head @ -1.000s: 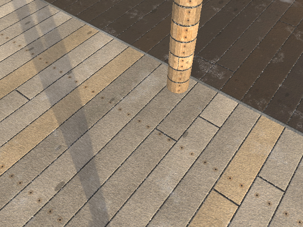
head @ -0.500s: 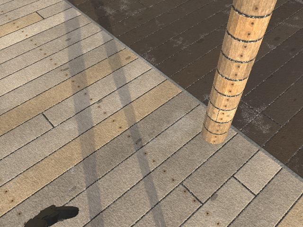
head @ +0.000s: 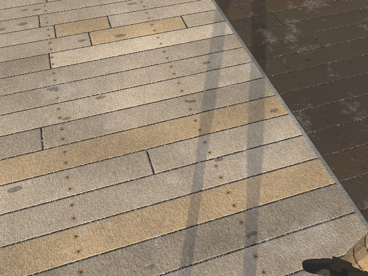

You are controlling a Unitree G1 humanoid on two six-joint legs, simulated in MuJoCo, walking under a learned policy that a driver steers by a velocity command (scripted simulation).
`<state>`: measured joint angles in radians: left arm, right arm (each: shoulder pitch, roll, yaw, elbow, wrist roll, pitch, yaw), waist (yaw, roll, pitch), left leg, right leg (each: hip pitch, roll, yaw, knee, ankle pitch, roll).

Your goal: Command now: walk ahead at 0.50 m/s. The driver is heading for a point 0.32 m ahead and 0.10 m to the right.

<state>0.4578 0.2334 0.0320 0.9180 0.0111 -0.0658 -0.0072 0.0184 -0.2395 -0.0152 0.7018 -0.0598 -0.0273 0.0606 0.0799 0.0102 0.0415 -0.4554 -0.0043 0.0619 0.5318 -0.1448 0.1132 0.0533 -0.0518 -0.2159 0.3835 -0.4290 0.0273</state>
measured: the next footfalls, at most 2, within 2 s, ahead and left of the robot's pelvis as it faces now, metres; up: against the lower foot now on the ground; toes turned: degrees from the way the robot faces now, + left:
right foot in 0.44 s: +0.30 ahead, -0.11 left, +0.00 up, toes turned -11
left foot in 0.74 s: +0.25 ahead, +0.10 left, +0.00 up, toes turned -9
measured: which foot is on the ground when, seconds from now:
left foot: down 0.00-0.46, up 0.48-0.72, down 0.74-1.00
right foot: down 0.00-0.02, up 0.04-0.42, down 0.44-1.00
